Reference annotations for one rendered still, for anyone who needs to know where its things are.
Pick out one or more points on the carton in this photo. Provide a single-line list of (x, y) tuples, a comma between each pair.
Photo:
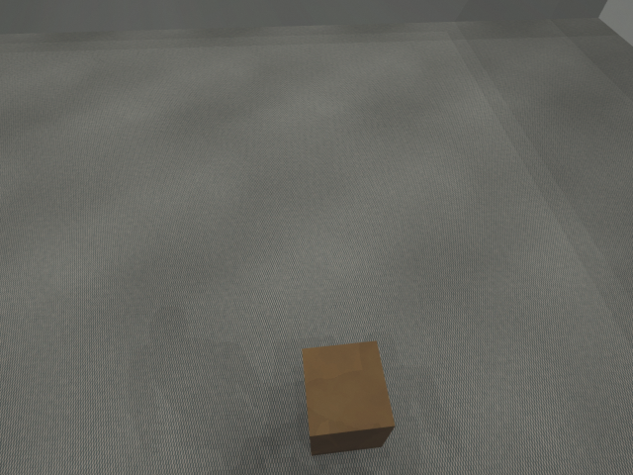
[(347, 397)]

